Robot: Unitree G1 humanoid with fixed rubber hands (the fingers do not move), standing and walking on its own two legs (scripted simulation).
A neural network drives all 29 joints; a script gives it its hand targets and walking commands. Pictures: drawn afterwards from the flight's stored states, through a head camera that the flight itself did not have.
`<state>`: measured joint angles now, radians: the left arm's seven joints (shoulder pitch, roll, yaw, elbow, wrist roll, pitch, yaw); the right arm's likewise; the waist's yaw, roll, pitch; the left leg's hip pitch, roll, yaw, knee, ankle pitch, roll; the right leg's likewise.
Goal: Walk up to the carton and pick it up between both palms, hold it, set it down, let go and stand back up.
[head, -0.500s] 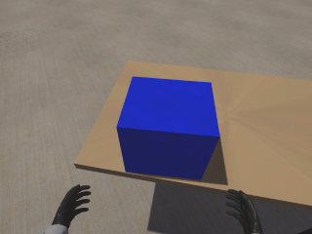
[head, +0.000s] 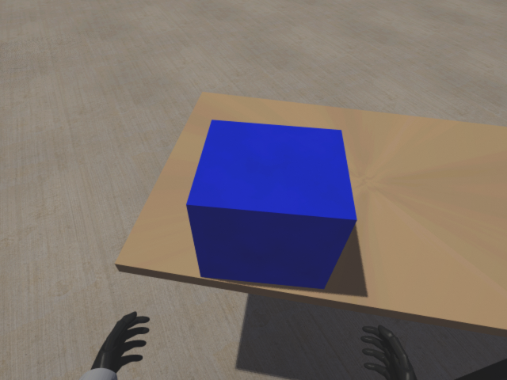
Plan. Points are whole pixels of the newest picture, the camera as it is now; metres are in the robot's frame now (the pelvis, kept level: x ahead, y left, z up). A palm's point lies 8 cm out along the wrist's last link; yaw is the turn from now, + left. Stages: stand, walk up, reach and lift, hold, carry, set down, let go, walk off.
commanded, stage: set down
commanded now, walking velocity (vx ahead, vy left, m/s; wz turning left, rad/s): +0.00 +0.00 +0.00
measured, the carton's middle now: (268, 205) +0.42 -0.01 +0.02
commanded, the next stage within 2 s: let go in 0.28 s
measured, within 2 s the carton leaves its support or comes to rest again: neither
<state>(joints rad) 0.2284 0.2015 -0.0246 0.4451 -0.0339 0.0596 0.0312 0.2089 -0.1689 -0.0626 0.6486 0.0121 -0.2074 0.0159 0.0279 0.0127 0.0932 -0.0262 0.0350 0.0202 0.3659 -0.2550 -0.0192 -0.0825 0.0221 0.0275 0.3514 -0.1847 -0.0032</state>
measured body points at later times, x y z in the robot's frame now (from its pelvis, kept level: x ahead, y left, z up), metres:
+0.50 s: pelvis +0.00 +0.00 +0.00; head +0.00 -0.01 +0.45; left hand +0.17 +0.23 -0.08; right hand +0.17 -0.22 -0.09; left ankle -0.03 +0.13 -0.75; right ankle +0.01 -0.12 -0.75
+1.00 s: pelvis -0.01 +0.00 -0.01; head -0.01 +0.00 +0.44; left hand +0.10 +0.24 -0.12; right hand +0.09 -0.24 -0.13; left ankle -0.03 +0.13 -0.75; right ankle +0.01 -0.12 -0.75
